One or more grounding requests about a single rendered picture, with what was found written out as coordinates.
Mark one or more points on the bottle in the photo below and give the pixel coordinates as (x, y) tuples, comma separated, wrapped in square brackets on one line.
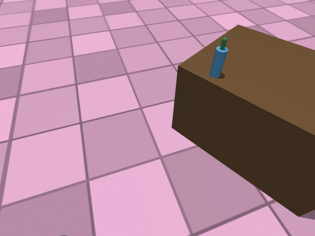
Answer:
[(219, 58)]

